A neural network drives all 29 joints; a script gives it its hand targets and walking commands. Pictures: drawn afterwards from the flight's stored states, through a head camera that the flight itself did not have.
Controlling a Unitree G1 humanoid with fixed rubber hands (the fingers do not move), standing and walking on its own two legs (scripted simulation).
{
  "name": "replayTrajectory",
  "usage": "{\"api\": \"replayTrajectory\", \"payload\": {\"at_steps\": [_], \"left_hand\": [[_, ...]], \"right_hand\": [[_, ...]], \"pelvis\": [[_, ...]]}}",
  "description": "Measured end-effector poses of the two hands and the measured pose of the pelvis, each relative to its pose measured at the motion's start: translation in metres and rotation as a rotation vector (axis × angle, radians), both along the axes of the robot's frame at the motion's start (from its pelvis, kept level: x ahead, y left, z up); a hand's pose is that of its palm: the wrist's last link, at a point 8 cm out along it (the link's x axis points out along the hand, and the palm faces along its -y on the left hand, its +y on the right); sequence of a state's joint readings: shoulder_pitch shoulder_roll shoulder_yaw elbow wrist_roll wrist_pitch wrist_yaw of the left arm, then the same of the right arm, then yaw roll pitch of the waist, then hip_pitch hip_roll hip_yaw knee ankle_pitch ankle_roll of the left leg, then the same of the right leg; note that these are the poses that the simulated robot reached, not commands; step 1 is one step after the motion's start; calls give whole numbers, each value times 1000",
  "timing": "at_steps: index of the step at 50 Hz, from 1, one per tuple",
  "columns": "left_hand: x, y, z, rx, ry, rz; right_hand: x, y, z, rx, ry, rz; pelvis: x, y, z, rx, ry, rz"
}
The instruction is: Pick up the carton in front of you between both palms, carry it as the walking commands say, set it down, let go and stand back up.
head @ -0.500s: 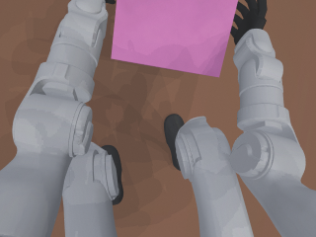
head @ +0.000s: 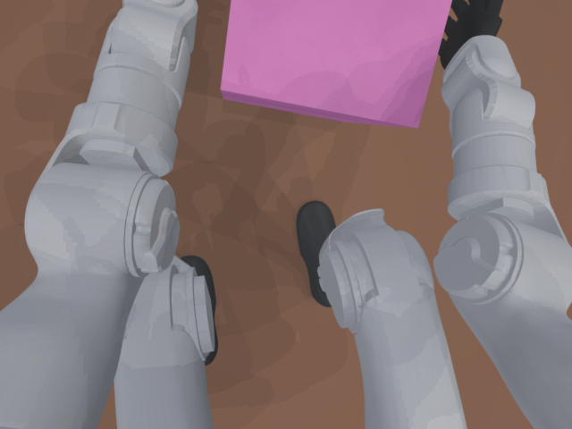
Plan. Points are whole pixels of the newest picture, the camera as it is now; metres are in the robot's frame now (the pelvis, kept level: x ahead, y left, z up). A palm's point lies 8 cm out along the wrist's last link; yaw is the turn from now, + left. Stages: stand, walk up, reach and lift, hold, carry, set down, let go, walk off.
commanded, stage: set down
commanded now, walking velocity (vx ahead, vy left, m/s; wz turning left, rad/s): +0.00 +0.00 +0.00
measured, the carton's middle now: (315, 30) +0.54 -0.12 -0.25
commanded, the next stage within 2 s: let go in 1.74 s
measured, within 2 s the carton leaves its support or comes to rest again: rests again in 0.06 s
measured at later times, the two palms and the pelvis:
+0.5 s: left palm out of the picture +0.58 +0.04 -0.20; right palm (462, 43) +0.49 -0.26 -0.16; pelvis +0.01 +0.00 -0.01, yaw -1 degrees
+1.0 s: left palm out of the picture +0.61 +0.07 -0.10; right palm (507, 60) +0.46 -0.27 -0.10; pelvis -0.01 -0.01 +0.03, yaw +0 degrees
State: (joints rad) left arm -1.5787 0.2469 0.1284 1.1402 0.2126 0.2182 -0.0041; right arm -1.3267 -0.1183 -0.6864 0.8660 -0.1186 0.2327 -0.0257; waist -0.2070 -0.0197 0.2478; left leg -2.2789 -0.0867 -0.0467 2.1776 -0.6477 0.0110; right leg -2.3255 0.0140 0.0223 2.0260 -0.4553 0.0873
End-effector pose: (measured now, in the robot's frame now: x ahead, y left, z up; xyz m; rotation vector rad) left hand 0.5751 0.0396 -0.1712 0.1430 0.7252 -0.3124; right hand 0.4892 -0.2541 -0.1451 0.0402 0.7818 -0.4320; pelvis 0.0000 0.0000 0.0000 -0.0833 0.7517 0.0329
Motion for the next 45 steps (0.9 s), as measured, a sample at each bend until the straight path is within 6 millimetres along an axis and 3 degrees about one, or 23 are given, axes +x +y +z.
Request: {"api": "replayTrajectory", "payload": {"at_steps": [17, 24, 27, 32, 35, 38, 45], "left_hand": [[5, -4, -14, -47, -33, -11], [4, -3, -21, -26, -40, -43], [-1, 11, -33, 24, -35, -26], [-5, 51, -43, 103, -35, 26], [1, 61, -30, 106, -56, 33], [14, 58, -8, 92, -87, 33], [30, 39, 45, 95, -127, 28]], "right_hand": [[9, -7, -14, -35, 22, -3], [4, -7, -16, -25, 10, -7], [-4, -8, -20, -33, 9, -11], [-32, -14, -36, -37, 60, -36], [-37, -16, -36, -30, 37, -51], [-35, -14, -29, -19, -2, -54], [-24, -8, 10, -3, -104, -61]], "pelvis": [[13, 1, -6, -15, 17, -7], [12, 0, -7, -15, 6, -10], [9, -2, -6, -15, -10, -12], [2, -5, -5, -11, -39, -8], [-2, -5, -5, -13, -51, -1], [-7, -5, -4, -15, -60, 5], [-12, -6, 8, 1, -59, -12]]}}
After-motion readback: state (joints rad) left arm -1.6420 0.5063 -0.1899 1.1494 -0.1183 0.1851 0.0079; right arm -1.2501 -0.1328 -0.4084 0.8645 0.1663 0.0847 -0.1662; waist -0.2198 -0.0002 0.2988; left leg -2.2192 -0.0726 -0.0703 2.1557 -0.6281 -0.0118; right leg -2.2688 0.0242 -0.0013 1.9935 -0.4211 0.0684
